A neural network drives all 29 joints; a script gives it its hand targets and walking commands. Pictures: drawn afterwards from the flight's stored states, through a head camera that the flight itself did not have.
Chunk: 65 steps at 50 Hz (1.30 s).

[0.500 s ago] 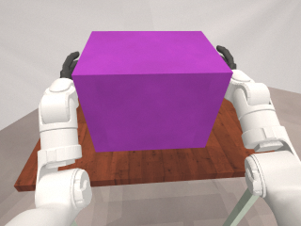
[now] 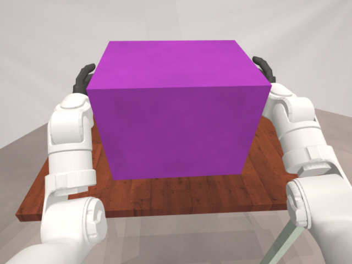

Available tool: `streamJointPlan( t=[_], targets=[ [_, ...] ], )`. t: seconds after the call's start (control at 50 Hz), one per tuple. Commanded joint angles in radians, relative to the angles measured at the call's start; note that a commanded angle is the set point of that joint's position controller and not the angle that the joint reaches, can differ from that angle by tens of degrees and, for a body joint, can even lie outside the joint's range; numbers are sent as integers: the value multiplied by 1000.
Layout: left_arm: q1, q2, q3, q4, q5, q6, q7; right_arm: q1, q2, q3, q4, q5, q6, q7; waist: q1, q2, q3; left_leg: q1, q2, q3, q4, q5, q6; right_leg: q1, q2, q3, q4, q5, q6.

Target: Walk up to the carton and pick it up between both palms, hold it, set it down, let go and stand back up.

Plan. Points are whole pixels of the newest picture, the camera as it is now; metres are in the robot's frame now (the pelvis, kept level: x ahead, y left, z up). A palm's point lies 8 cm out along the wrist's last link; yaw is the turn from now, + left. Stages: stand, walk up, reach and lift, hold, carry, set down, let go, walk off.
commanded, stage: hold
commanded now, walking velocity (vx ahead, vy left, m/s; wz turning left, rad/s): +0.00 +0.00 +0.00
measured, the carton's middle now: (175, 108) +0.38 +0.00 +0.22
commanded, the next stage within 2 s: set down in 1.08 s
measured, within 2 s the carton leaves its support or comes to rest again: neither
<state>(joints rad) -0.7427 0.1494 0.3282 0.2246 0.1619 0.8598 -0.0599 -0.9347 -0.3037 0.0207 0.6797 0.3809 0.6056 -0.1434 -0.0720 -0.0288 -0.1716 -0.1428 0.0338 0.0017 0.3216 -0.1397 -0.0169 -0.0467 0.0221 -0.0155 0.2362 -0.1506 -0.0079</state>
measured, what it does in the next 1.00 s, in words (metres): stands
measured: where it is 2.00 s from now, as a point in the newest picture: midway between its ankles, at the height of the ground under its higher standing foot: outside the picture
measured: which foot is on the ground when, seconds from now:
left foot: down 0.00-1.00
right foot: down 0.00-1.00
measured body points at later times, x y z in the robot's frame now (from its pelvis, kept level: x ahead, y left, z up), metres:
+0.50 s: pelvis +0.00 +0.00 +0.00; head -0.09 +0.02 +0.44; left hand +0.37 +0.20 +0.26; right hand +0.38 -0.19 +0.28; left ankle +0.02 +0.12 -0.75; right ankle -0.01 -0.12 -0.75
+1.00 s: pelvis +0.00 +0.01 +0.00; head -0.07 +0.01 +0.44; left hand +0.38 +0.19 +0.26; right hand +0.39 -0.20 +0.27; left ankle +0.02 +0.13 -0.75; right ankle -0.01 -0.12 -0.75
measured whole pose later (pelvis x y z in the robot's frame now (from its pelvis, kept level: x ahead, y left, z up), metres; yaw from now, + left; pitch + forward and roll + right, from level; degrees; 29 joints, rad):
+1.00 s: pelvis +0.00 +0.01 +0.00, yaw -1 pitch -2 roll -1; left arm -0.74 0.14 0.33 0.19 0.15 0.85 -0.05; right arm -0.91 -0.33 0.05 0.63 0.40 0.59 -0.15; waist -0.06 0.02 -0.15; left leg -0.14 0.03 0.02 0.33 -0.15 -0.01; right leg -0.05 0.02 0.00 0.23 -0.15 0.00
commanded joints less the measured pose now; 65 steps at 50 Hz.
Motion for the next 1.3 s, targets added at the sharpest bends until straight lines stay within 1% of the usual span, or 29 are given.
streamJointPlan(
  t=[0.0,0.1,0.16,0.26,0.32,0.42,0.56,0.58,0.64,0.7,0.72,0.78,0.8,0.82,0.9,0.92,0.94,0.96,0.98,1.04,1.06,1.08,1.12,1.14,1.18,1.2,1.22,1.26,1.28],
  targets=[
    [-771,-490,-442,-215,-221,-73,-128,-723,562,185,-346,148,-43,160,-18,104,-311,176,-57,-16,5,256,-35,-10,46,27,-7,217,17],
    [-740,-479,-407,-152,-181,-67,-130,-732,571,196,-304,128,-44,164,6,72,-273,145,-54,-12,-20,178,-13,-6,39,29,-18,170,18],
    [-744,-477,-396,-133,-179,-70,-134,-756,587,204,-310,128,-51,164,16,46,-293,135,-54,-9,-25,159,1,2,39,31,-19,164,22],
    [-765,-481,-400,-122,-203,-83,-129,-790,612,212,-341,135,-62,162,16,12,-338,143,-57,-5,-17,165,16,0,41,31,-17,186,32],
    [-763,-483,-394,-95,-203,-85,-131,-789,612,204,-325,124,-63,160,11,5,-318,136,-57,-3,-23,144,22,-10,37,34,-23,168,31],
    [-762,-486,-386,-61,-188,-84,-146,-773,600,183,-276,105,-61,156,3,27,-274,125,-56,-3,-33,120,16,-12,28,41,-33,135,22],
    [-784,-494,-421,-127,-212,-90,-141,-755,584,183,-293,133,-58,154,-14,79,-319,155,-59,-12,-7,206,-12,6,35,37,-15,202,22],
    [-812,-477,-418,-108,-201,-93,-144,-777,597,183,-295,132,-58,147,-22,96,-285,139,-57,-10,-2,171,-12,-13,33,37,-14,190,30],
    [-818,-476,-407,-92,-194,-98,-149,-777,603,176,-262,123,-52,145,-11,93,-258,115,-50,-8,-23,126,-8,-21,37,36,-10,147,27],
    [-806,-481,-413,-102,-195,-93,-146,-770,592,184,-273,131,-49,148,-8,103,-277,125,-46,-12,-15,155,-13,-7,43,34,-4,163,22],
    [-801,-476,-402,-95,-193,-91,-144,-782,592,189,-280,137,-48,149,3,90,-287,127,-47,-10,-14,156,-10,-2,46,34,-3,160,22],
    [-788,-496,-424,-168,-214,-98,-130,-791,597,227,-367,166,-57,149,12,82,-397,186,-48,-11,16,267,-15,32,59,30,13,258,27],
    [-769,-490,-418,-164,-209,-93,-124,-785,586,233,-371,172,-54,150,18,79,-394,199,-48,-13,23,296,-16,37,63,28,13,277,27],
    [-749,-492,-425,-194,-213,-91,-120,-766,584,241,-396,179,-56,149,15,78,-415,216,-49,-12,34,329,-18,49,66,27,16,307,29],
    [-692,-463,-403,-203,-202,-77,-127,-726,579,257,-424,176,-44,138,17,22,-365,209,-55,-6,26,326,-5,63,65,30,8,336,41],
    [-690,-458,-403,-208,-198,-74,-129,-716,580,258,-419,176,-41,136,16,20,-351,206,-55,-7,21,321,-4,61,63,32,7,338,41],
    [-686,-454,-396,-196,-193,-69,-133,-729,587,263,-432,171,-41,134,23,8,-329,187,-57,-3,17,302,2,65,60,33,3,329,45],
    [-687,-453,-395,-180,-189,-67,-138,-723,584,250,-423,161,-38,131,15,4,-301,175,-58,-2,6,265,3,51,54,36,-5,307,44],
    [-703,-449,-391,-180,-184,-68,-141,-725,590,248,-409,156,-36,133,18,12,-290,164,-57,0,-3,238,7,49,52,38,-7,277,41],
    [-711,-451,-401,-181,-182,-65,-147,-724,605,246,-409,149,-32,128,13,13,-269,150,-57,3,-8,225,8,42,48,40,-6,278,40],
    [-734,-456,-414,-195,-193,-70,-148,-728,611,239,-416,148,-32,127,4,23,-288,151,-61,3,-6,210,5,32,43,43,-7,269,41],
    [-771,-484,-420,-198,-207,-73,-145,-764,613,244,-416,147,-36,131,11,40,-304,170,-69,-10,0,242,3,18,45,28,-6,259,34],
    [-805,-489,-431,-186,-218,-87,-139,-786,611,227,-407,142,-50,134,8,63,-311,185,-69,-11,11,251,-6,-2,42,25,-9,241,33],
    [-809,-496,-440,-186,-222,-98,-136,-784,610,217,-416,136,-64,134,-2,69,-338,197,-69,-12,15,255,-10,-1,41,26,-8,249,33],
    [-844,-503,-436,-168,-224,-128,-133,-816,613,195,-408,111,-95,138,-2,82,-351,195,-69,-9,13,239,-14,-3,37,20,-5,227,30],
    [-844,-503,-429,-152,-219,-143,-132,-819,608,179,-391,94,-111,140,0,86,-348,197,-69,-8,7,221,-13,-7,34,18,-8,211,31],
    [-843,-492,-411,-111,-208,-155,-134,-821,606,163,-359,68,-123,143,0,72,-327,190,-69,-7,-1,192,-7,-11,31,14,-10,187,32],
    [-818,-456,-332,21,-145,-176,-152,-792,571,97,-215,-10,-147,155,8,49,-218,151,-64,5,-47,70,12,-31,15,10,-30,76,30],
    [-822,-460,-284,-39,-118,-204,-165,-766,607,83,-187,-44,-193,185,15,6,-202,177,-58,-6,-74,42,19,-35,22,-19,-26,12,32]
  ],
)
